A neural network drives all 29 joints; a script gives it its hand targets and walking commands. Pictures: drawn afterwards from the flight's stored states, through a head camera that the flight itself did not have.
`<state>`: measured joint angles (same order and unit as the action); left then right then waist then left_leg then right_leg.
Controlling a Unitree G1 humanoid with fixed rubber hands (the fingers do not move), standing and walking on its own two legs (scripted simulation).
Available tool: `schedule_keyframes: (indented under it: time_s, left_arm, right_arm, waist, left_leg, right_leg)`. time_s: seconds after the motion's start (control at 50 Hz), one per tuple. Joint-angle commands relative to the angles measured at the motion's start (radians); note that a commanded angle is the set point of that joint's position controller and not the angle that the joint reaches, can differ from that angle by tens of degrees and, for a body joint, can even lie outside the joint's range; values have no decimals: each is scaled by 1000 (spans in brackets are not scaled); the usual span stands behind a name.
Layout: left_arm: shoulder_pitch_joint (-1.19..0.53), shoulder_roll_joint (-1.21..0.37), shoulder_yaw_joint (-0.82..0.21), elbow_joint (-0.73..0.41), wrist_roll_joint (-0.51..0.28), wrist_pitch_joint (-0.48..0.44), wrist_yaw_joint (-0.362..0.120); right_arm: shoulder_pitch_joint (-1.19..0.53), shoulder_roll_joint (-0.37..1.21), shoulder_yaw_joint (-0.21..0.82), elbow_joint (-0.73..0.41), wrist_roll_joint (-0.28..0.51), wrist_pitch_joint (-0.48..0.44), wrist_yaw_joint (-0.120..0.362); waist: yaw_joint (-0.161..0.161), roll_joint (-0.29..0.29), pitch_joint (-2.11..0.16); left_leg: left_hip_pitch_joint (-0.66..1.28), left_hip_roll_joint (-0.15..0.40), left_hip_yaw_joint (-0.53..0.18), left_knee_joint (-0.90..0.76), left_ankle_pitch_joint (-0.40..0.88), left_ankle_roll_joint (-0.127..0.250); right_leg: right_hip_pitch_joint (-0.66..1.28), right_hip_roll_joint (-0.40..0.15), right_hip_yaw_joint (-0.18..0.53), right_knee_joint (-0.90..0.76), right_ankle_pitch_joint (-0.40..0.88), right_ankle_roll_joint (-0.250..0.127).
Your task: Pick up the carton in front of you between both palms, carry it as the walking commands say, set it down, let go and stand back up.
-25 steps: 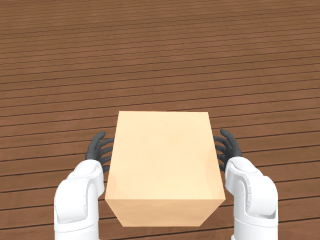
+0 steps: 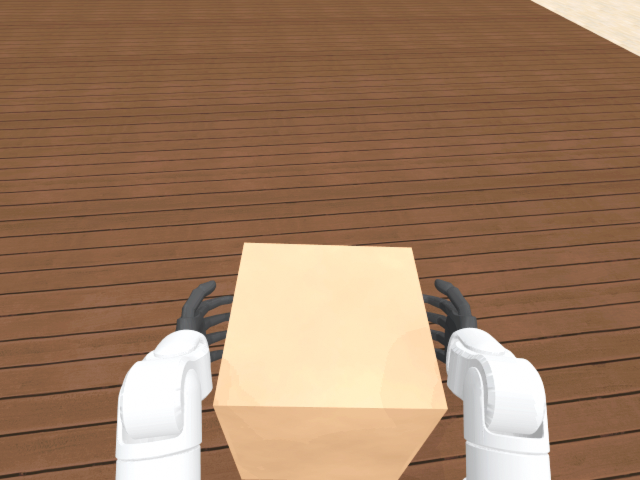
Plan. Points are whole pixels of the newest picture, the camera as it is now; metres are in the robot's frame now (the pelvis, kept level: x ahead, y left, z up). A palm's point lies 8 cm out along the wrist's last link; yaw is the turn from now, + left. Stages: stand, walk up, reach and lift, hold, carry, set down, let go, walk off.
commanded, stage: carry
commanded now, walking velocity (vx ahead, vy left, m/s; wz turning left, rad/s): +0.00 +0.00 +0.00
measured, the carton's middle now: (324, 367) +0.28 +0.00 +0.00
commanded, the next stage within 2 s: hold in 1.02 s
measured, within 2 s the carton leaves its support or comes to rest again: neither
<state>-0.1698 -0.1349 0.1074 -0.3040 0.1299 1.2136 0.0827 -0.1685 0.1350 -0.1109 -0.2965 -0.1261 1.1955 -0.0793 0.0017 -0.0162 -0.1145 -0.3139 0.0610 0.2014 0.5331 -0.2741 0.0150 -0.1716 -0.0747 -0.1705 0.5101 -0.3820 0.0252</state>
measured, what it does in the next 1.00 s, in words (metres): shifts its weight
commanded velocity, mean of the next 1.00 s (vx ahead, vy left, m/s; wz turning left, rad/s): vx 0.00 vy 0.00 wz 0.00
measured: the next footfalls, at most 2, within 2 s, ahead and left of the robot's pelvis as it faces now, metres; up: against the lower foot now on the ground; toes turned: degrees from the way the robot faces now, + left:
none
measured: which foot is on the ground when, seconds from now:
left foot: down 0.00-1.00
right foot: down 0.00-1.00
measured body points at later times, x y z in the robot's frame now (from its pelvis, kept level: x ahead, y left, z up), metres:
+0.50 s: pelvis -0.03 -0.01 +0.00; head -0.06 -0.01 +0.45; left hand +0.25 +0.14 +0.04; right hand +0.25 -0.16 +0.04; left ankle -0.01 +0.10 -0.73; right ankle -0.09 -0.11 -0.73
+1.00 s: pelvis -0.06 -0.01 +0.00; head -0.08 -0.01 +0.45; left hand +0.24 +0.14 +0.03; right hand +0.24 -0.17 +0.03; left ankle -0.01 +0.10 -0.73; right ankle -0.09 -0.11 -0.73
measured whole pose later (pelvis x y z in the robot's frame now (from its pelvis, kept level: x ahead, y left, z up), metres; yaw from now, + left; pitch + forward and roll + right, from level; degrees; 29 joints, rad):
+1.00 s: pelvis -0.06 -0.01 +0.00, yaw +0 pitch +2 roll +0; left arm -0.19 -0.14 0.14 0.15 0.23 0.74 0.03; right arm -0.19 0.14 -0.16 0.15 -0.23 0.73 -0.03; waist 0.00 -0.01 -0.10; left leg -0.35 0.09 0.19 0.50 -0.18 0.01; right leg -0.22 -0.04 -0.18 0.52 -0.33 -0.02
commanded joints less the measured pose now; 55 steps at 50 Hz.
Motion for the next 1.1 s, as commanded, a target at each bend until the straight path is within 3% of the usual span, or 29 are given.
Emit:
schedule_keyframes:
  time_s: [0.0, 0.12, 0.24, 0.46, 0.58, 0.66, 0.82, 1.0, 1.02, 1.04, 1.06, 1.08]
  left_arm:
    - [-404, -941, -721, -46, -412, -18, -266]
    - [-386, -939, -734, -6, -382, -82, -274]
    - [-384, -902, -716, 25, -342, -166, -271]
    - [-379, -807, -566, 219, -203, -354, -260]
    - [-452, -821, -454, 376, -126, -489, -266]
    - [-501, -874, -432, 448, -106, -565, -278]
    - [-467, -921, -514, 391, -152, -540, -283]
    - [-465, -895, -515, 364, -154, -515, -278]
    - [-366, -906, -499, 331, -158, -510, -282]
    - [-394, -887, -494, 303, -140, -524, -278]
    - [-382, -880, -486, 299, -129, -523, -277]
    - [-420, -859, -499, 294, -135, -525, -282]
  right_arm:
    - [-384, 949, 715, -31, 394, -6, 255]
    - [-374, 945, 737, 4, 374, -68, 268]
    - [-373, 905, 715, 37, 334, -149, 268]
    - [-363, 804, 558, 229, 190, -337, 258]
    - [-436, 821, 450, 383, 113, -469, 263]
    - [-485, 876, 427, 459, 94, -544, 276]
    - [-453, 924, 506, 406, 140, -522, 284]
    - [-444, 894, 499, 382, 139, -494, 279]
    - [-352, 925, 475, 405, 135, -499, 283]
    - [-380, 906, 471, 362, 122, -521, 276]
    - [-348, 876, 449, 375, 97, -522, 273]
    - [-341, 876, 429, 410, 75, -527, 265]
  waist:
    - [2, 11, -288]
    - [1, -1, -259]
    - [0, 9, -218]
    - [-1, 12, -157]
    - [-1, 11, -160]
    - [-2, 12, -181]
    - [-2, 17, -229]
    - [-1, 17, -202]
    - [0, -57, -88]
    - [-25, -59, -152]
    - [-12, 17, -158]
    - [-17, -29, -119]
  left_leg:
    - [209, 115, -94, 24, 727, 12]
    - [173, 111, -90, 24, 580, 7]
    - [159, 115, -100, -8, 477, 5]
    - [127, 117, -113, -68, 304, 3]
    - [126, 115, -116, -88, 237, 2]
    - [134, 114, -116, -91, 228, 2]
    - [143, 119, -116, -71, 289, 0]
    - [123, 119, -115, -75, 271, -2]
    - [404, -147, -264, -91, 488, 16]
    - [481, -134, -287, -91, 553, 20]
    - [420, -139, -283, -121, 510, 5]
    - [367, -138, -283, -126, 494, -2]
  right_leg:
    - [68, -86, 52, 3, 649, 4]
    - [64, -100, 59, -9, 635, -11]
    - [30, -98, 70, -36, 497, -21]
    - [-29, -97, 88, -94, 300, -33]
    - [-50, -94, 98, -115, 225, -45]
    - [-52, -92, 101, -117, 209, -51]
    - [-35, -89, 100, -89, 270, -51]
    - [-58, -89, 105, -92, 264, -53]
    - [-62, 121, 267, -167, 577, -58]
    - [-41, 115, 295, -155, 654, -61]
    - [62, 119, 298, -156, 604, -68]
    - [91, 132, 289, -172, 551, -70]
